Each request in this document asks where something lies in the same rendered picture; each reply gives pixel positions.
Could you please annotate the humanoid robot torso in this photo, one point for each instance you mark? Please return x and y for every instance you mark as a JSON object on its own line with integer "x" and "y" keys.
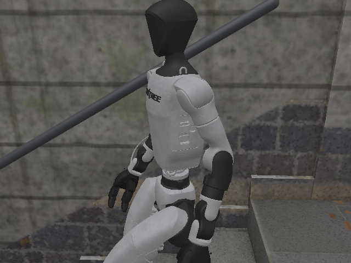
{"x": 176, "y": 143}

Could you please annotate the robot right forearm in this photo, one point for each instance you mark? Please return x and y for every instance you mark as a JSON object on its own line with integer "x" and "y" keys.
{"x": 145, "y": 155}

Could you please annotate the left robot thigh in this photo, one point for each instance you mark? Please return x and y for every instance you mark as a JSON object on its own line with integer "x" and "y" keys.
{"x": 142, "y": 243}

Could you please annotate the right robot hand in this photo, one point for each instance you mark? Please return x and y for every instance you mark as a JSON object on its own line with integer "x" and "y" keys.
{"x": 127, "y": 181}

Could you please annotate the robot left forearm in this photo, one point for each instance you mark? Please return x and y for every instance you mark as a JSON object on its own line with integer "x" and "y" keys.
{"x": 207, "y": 209}

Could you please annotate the left robot hand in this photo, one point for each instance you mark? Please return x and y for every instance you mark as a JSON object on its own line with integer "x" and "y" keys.
{"x": 192, "y": 253}

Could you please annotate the robot left upper arm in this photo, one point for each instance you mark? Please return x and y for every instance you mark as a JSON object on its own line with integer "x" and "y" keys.
{"x": 196, "y": 97}

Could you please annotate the robot right upper arm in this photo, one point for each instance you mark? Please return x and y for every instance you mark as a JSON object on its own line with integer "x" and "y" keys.
{"x": 150, "y": 72}

